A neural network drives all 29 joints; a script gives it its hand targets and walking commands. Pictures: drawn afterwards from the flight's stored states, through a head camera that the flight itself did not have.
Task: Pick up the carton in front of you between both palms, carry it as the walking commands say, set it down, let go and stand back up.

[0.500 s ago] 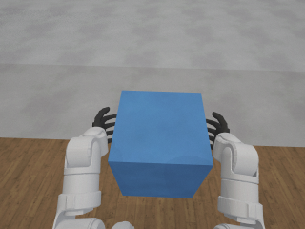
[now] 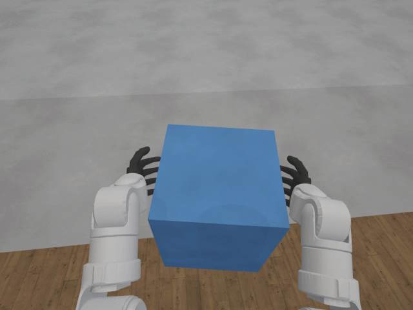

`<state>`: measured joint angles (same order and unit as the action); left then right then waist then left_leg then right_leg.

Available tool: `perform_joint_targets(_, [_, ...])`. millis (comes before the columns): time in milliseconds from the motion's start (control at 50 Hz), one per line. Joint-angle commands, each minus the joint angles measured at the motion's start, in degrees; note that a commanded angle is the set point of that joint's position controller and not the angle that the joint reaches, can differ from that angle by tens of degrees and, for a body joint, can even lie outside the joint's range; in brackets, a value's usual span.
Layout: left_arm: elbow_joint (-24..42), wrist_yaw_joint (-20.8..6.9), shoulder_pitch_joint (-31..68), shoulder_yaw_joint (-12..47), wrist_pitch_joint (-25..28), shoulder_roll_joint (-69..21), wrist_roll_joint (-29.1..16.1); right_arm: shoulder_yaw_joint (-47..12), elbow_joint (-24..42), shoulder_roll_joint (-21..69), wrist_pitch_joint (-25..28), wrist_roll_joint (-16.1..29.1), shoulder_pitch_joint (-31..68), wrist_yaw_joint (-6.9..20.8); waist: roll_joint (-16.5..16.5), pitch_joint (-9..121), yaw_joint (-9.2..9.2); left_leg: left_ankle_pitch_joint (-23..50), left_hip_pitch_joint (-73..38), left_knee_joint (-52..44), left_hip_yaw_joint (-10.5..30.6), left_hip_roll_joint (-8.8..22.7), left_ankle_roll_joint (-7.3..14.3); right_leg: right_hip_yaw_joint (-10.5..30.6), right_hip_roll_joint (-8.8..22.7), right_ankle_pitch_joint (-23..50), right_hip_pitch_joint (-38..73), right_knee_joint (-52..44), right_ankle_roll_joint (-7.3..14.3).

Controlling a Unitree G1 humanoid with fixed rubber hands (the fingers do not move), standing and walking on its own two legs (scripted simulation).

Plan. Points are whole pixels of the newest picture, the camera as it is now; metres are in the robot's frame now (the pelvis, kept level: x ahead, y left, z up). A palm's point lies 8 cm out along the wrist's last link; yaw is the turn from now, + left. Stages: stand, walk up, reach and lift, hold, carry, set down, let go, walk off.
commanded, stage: carry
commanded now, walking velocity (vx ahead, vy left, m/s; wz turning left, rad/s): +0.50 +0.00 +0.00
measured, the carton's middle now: (215, 202) +0.34 -0.01 +0.01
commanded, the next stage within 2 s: none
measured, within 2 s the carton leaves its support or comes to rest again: neither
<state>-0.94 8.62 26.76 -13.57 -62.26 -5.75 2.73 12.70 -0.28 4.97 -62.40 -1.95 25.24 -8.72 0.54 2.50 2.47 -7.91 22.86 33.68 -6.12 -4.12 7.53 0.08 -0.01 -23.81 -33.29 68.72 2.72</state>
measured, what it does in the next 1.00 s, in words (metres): goes down: right foot 0.04 m lower, then left foot 0.04 m lower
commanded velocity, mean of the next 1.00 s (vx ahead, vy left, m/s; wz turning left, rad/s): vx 0.50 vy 0.00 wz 0.00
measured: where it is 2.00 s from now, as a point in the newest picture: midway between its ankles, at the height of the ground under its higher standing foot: (200, 160)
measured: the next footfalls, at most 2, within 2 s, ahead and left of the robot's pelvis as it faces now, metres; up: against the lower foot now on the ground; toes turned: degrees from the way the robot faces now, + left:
right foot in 0.36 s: +0.39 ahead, -0.07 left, -0.04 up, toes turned +1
left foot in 0.88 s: +0.73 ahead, +0.06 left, -0.08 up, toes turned +4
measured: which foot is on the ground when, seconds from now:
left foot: down 0.00-0.36, up 0.38-0.86, down 0.88-1.00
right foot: up 0.00-0.34, down 0.36-0.92, up 0.94-1.00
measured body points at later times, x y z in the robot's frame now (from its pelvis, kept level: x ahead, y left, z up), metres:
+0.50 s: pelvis +0.31 -0.04 -0.05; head +0.31 -0.04 +0.40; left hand +0.63 +0.15 +0.05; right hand +0.66 -0.16 +0.04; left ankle +0.21 +0.07 -0.67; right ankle +0.35 -0.07 -0.77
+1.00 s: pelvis +0.62 +0.01 -0.09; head +0.62 +0.01 +0.36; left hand +0.97 +0.17 +0.01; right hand +0.96 -0.14 +0.01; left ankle +0.69 +0.06 -0.81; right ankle +0.46 -0.09 -0.69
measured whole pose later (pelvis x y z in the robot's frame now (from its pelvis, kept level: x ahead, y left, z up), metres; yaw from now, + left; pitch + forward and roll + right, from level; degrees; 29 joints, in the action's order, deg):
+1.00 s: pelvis +0.62 +0.01 -0.09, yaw +1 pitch +4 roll +0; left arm -2.5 8.7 29.3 -12.1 -62.9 -2.0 -0.5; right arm 12.3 0.1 5.5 -63.8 -3.9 27.8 -8.7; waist -0.5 5.0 0.6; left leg -10.5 27.8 34.2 -6.7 -4.2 7.7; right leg -0.2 -3.3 -27.7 -22.9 75.7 2.7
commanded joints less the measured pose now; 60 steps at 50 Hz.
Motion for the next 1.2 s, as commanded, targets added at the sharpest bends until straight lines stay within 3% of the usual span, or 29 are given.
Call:
perform_joint_targets(0, [5.5,-5.2,34.0,37.3,2.6,-51.3,-12.6,-41.5,8.7,54.0,3.4,19.9,42.5,7.6,4.4,23.2,-0.60,21.0,-22.6,-10.2,22.1,17.3,4.8,-0.1,2.2,4.7,-7.6,-5.7,-1.0])
perform_joint_targets(40, [6.0,-5.1,32.2,38.0,3.1,-50.5,-12.2,-41.5,8.4,53.0,3.8,19.5,39.8,7.7,4.6,23.7,0.44,31.1,-27.2,-8.4,19.6,16.7,3.8,-1.1,2.4,9.5,-11.4,-9.3,-1.0])
perform_joint_targets(100, [8.1,-5.1,31.8,39.1,3.3,-49.0,-12.6,-41.4,9.1,51.3,4.0,19.0,37.8,7.6,5.0,23.0,1.23,38.8,-31.0,-7.1,16.0,14.2,1.9,-2.6,1.8,17.1,-13.3,-16.2,-0.5])
perform_joint_targets(220, [10.0,-4.6,30.8,38.9,1.3,-43.8,-13.1,-39.9,9.1,45.8,2.4,17.7,34.0,6.4,5.1,18.6,3.72,37.5,-32.5,-4.2,10.8,9.3,0.2,-7.6,-2.3,32.0,-5.9,-37.9,1.4])
perform_joint_targets(260, [8.9,-4.4,29.2,37.3,0.2,-41.2,-12.3,-39.0,7.8,44.0,1.5,17.0,32.9,6.0,5.5,18.2,2.30,36.6,-29.4,-0.3,9.2,9.1,-0.8,-7.9,-3.2,36.7,3.1,-44.0,2.8])
perform_joint_targets(300, [7.2,-4.0,27.6,35.1,-0.8,-38.7,-11.2,-38.1,6.6,43.1,0.4,16.6,33.1,5.6,4.8,21.0,-2.03,37.5,-24.5,11.8,5.9,8.9,-2.9,-8.5,-3.4,37.6,17.7,-47.8,3.7])
perform_joint_targets(320, [6.4,-3.8,26.7,33.8,-1.2,-37.6,-10.6,-37.6,6.2,42.3,-0.1,16.4,34.2,5.3,2.5,22.9,-5.06,27.7,-16.4,21.8,3.9,7.7,-3.9,-5.0,0.3,39.4,28.4,-46.8,3.7])
perform_joint_targets(340, [5.3,-3.7,25.8,32.0,-1.6,-35.8,-10.1,-37.0,5.4,41.8,-0.7,16.2,35.7,5.0,-4.4,25.3,-5.63,-2.3,-3.6,32.5,2.0,4.4,-4.2,5.1,9.8,60.3,39.7,-36.2,3.8])
perform_joint_targets(360, [4.1,-3.2,28.2,30.8,-2.1,-34.1,-9.6,-36.0,3.7,42.5,-1.5,16.2,35.2,4.6,-16.7,29.3,-5.87,-27.8,13.9,47.8,5.2,-2.6,-7.1,26.3,21.6,69.0,53.6,-34.3,13.6])
perform_joint_targets(380, [2.4,-3.0,27.4,30.8,-2.4,-35.3,-10.4,-35.3,4.1,41.6,-1.9,15.8,36.4,4.1,-13.6,30.7,-7.78,-28.4,20.5,52.4,8.0,-0.6,-5.8,31.5,22.6,53.0,55.6,-36.4,17.9])
perform_joint_targets(400, [4.2,-3.2,29.4,32.7,-2.1,-38.6,-12.4,-35.0,5.0,43.5,-1.9,15.4,36.8,3.8,-11.8,30.3,-7.37,-25.5,24.8,53.4,9.4,1.7,-4.6,35.9,21.3,25.6,50.3,-41.7,20.4])
perform_joint_targets(420, [5.7,-4.1,32.9,34.8,-1.8,-43.4,-14.9,-34.2,5.9,45.0,-1.5,14.6,38.9,3.8,-4.6,25.8,-5.93,-22.3,23.2,48.8,9.2,3.6,-4.2,32.6,18.0,17.2,41.2,-44.9,17.1])
perform_joint_targets(460, [8.6,-6.0,41.3,39.2,-0.6,-49.7,-19.3,-33.1,5.8,48.2,-0.4,12.7,40.3,4.0,-0.7,21.3,-3.75,-18.8,17.2,39.2,8.9,5.4,-4.4,24.3,15.1,17.6,28.6,-47.5,12.7])
perform_joint_targets(500, [9.2,-7.1,44.4,41.2,1.0,-52.7,-21.7,-33.9,5.1,50.4,0.8,11.6,39.5,4.4,-2.2,20.8,-3.79,-13.7,14.2,33.5,7.4,6.0,-5.5,20.5,13.6,20.1,25.2,-49.2,11.0])
perform_joint_targets(580, [7.7,-7.7,39.8,41.6,2.5,-52.5,-21.6,-35.9,4.8,50.5,2.7,10.7,35.7,4.3,-5.2,23.0,-5.51,-4.7,20.8,24.5,5.7,6.8,-6.8,13.8,12.2,45.8,35.4,-45.0,9.1])
perform_joint_targets(620, [7.6,-7.7,37.3,41.5,2.8,-51.5,-21.1,-36.8,5.9,49.8,3.2,10.7,35.0,4.2,-5.8,23.4,-6.33,0.6,22.4,20.0,4.6,6.2,-6.6,10.8,10.4,52.3,39.3,-43.4,7.5])
perform_joint_targets(780, [7.4,-6.6,31.7,39.6,1.2,-44.9,-18.7,-37.4,9.1,43.9,0.9,11.5,33.7,3.7,-6.4,18.2,-9.94,16.1,18.4,-4.1,-0.5,1.6,-4.1,5.7,5.6,51.7,45.6,-38.3,6.1])
perform_joint_targets(820, [6.1,-6.3,31.2,38.9,0.4,-43.8,-18.2,-35.6,8.1,41.9,-0.1,10.7,32.6,3.7,-6.7,17.7,-8.26,19.1,7.0,-10.3,-0.8,0.5,-2.5,3.7,5.4,53.0,40.5,-34.0,4.6])
perform_joint_targets(840, [5.7,-6.3,31.6,38.8,0.1,-43.5,-18.2,-34.4,7.0,40.8,-0.5,10.0,31.7,3.6,-7.0,19.3,-5.89,20.0,-1.5,-12.0,-1.8,0.0,-2.2,2.2,5.2,55.0,37.5,-29.0,3.4])
perform_joint_targets(860, [5.3,-6.2,32.9,38.6,-0.2,-43.1,-18.2,-33.1,6.1,39.7,-0.8,9.2,30.6,3.4,-5.6,21.2,-2.16,21.4,-11.3,-13.7,-1.8,1.7,-2.0,0.0,4.3,51.4,33.0,-20.6,2.0])
perform_joint_targets(880, [4.9,-6.0,34.4,38.2,-0.5,-42.5,-18.2,-31.7,5.4,38.0,-1.1,8.3,29.5,3.2,1.2,25.6,-1.12,34.6,-27.6,-5.5,7.0,10.7,-1.2,-0.8,2.6,30.2,19.6,-7.4,0.1])
perform_joint_targets(900, [3.7,-5.8,34.0,38.1,-1.1,-42.8,-18.2,-30.6,3.6,36.8,-1.3,8.0,29.6,2.9,13.3,31.1,-1.26,45.2,-43.2,2.3,26.0,24.7,7.3,-1.0,-3.6,-8.3,2.0,6.9,-2.1])
perform_joint_targets(920, [3.4,-5.3,33.5,37.5,-1.3,-42.6,-18.3,-30.5,2.3,37.5,-1.5,8.3,29.3,2.6,13.6,34.7,1.99,21.3,-47.9,-3.1,39.0,28.3,14.2,1.8,-5.1,-12.2,-9.6,17.2,-2.3])
perform_joint_targets(940, [4.8,-4.9,35.3,36.8,-1.2,-44.0,-18.1,-31.5,3.2,40.5,-1.3,10.0,30.2,3.0,8.1,31.1,1.67,4.3,-42.3,-7.8,39.7,24.6,12.8,2.9,-2.6,-7.5,-13.7,16.9,-0.3])
perform_joint_targets(960, [5.0,-4.7,36.6,36.0,-1.1,-46.0,-17.3,-33.6,5.1,43.8,-1.0,12.1,34.1,3.7,3.2,26.7,1.32,0.7,-34.8,-10.5,35.8,22.1,10.1,2.0,-1.1,-3.7,-13.4,13.8,0.1])
perform_joint_targets(1000, [5.7,-4.8,36.5,35.1,-0.3,-48.7,-15.5,-38.0,8.8,50.1,0.3,16.5,41.7,5.4,0.4,23.3,-0.33,0.0,-24.3,-12.8,30.2,20.4,7.6,1.9,1.7,-0.3,-9.4,7.9,-0.1])
perform_joint_targets(1040, [5.7,-5.2,36.7,35.6,0.9,-50.6,-13.8,-40.2,9.5,53.4,1.7,19.1,44.8,6.7,2.0,23.0,-1.33,0.4,-19.3,-13.9,25.1,18.1,6.0,0.6,2.5,2.0,-6.6,3.5,-1.0])
perform_joint_targets(1100, [6.0,-5.2,34.2,36.9,2.2,-50.6,-12.3,-41.7,9.2,53.8,3.0,20.0,42.8,7.5,4.2,23.6,-0.50,11.4,-23.5,-12.5,21.1,17.0,6.2,-0.9,3.7,6.2,-11.4,-1.1,-2.3])
perform_joint_targets(1180, [8.0,-5.1,32.3,38.5,2.9,-48.7,-12.1,-41.4,9.0,51.6,3.6,19.3,38.6,7.5,4.6,22.0,1.29,23.9,-30.0,-12.1,17.2,15.9,4.3,-2.8,4.0,12.3,-16.0,-11.2,-2.5])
